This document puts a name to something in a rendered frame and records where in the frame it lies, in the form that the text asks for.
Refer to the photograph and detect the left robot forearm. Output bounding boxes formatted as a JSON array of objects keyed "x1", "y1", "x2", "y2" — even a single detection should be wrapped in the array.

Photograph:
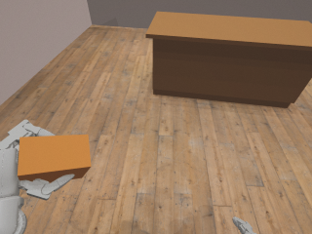
[{"x1": 0, "y1": 195, "x2": 27, "y2": 234}]

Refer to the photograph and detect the left robot hand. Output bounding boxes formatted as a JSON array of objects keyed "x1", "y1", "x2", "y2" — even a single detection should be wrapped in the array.
[{"x1": 0, "y1": 119, "x2": 75, "y2": 201}]

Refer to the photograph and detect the sponge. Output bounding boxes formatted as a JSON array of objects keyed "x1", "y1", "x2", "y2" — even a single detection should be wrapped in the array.
[{"x1": 18, "y1": 135, "x2": 92, "y2": 183}]

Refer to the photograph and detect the right robot hand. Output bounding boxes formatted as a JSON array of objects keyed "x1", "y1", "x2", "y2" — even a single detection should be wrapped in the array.
[{"x1": 232, "y1": 216, "x2": 256, "y2": 234}]

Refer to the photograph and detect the table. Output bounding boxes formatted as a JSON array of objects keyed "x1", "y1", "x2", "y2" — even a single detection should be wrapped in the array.
[{"x1": 145, "y1": 11, "x2": 312, "y2": 108}]

